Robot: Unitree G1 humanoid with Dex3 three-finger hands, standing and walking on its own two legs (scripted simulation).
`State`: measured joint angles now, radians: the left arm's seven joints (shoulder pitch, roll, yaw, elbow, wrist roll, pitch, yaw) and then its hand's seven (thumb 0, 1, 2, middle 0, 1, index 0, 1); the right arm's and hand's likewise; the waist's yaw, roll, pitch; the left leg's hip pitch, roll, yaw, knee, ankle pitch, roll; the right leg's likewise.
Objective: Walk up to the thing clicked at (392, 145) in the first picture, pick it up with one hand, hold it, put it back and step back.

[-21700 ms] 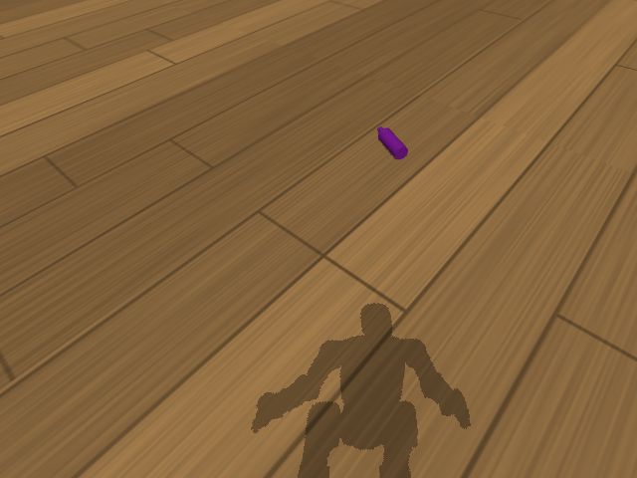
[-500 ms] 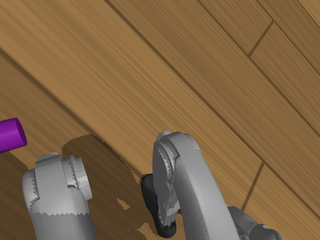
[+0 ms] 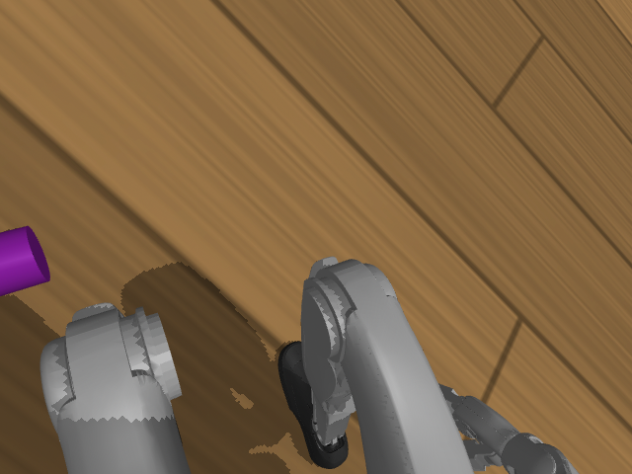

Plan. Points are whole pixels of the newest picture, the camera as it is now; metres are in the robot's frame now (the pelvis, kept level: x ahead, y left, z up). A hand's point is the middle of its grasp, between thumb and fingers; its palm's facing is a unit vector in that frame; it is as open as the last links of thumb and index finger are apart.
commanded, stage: close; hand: left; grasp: from above
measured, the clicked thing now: out of the picture +0.37 +0.40 -0.25
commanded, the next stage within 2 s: settle in 0.20 s
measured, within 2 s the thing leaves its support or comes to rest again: leaves its support in 0.58 s
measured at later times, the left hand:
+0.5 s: hand out of the picture +0.36 +0.36 -0.23, palm faces -0.39 -0.21 -0.90, open 10.4 cm
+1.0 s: hand out of the picture +0.35 +0.37 -0.13, palm faces -0.43 -0.14 -0.89, open 10.3 cm
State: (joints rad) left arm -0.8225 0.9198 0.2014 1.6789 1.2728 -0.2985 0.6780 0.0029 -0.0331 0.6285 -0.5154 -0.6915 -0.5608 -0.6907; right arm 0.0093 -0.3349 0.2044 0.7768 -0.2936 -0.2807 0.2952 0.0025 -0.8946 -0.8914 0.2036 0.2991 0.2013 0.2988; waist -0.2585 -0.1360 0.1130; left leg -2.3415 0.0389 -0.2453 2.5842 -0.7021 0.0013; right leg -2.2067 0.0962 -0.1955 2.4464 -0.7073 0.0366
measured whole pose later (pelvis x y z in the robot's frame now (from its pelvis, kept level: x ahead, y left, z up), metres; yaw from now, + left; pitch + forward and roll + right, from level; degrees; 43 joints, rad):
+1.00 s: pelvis -0.01 -0.01 +0.03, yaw +4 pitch +30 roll -9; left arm -0.74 0.72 0.10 1.35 1.18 -0.22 0.42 0.01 -0.06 0.53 -0.64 -0.56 -0.69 -0.56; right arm 0.04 -0.30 0.07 0.76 -0.15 -0.16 0.24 0.00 -0.91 -0.89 0.20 0.30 0.20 0.30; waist -0.14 -0.02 -0.06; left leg -2.31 0.04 -0.16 2.43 -0.66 0.01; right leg -2.20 0.07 -0.13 2.35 -0.69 0.02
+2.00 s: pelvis -0.01 +0.00 +0.21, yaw +10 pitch +29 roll -6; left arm -0.34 0.57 -0.02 0.66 1.01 -0.07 0.12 0.01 -0.06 0.51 -0.67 -0.53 -0.71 -0.53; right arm 0.13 -0.26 -0.03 0.66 0.01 0.00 0.04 0.01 -0.90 -0.89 0.21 0.30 0.20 0.30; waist -0.06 0.03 -0.19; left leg -1.78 0.03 -0.07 1.86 -0.60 0.02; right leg -1.69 0.04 -0.05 1.81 -0.64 0.02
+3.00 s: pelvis +0.07 +0.01 +0.45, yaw +12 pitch +9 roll -1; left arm -0.26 0.38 -0.19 0.76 0.99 0.04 0.11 0.01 -0.07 0.49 -0.73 -0.42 -0.77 -0.44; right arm 0.25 -0.25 -0.03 0.73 0.04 -0.04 -0.03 0.01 -0.90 -0.89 0.21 0.30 0.20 0.30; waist -0.04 0.04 -0.08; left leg -0.61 0.02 0.02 0.81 -0.37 0.01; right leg -0.57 0.02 0.03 0.79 -0.38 0.01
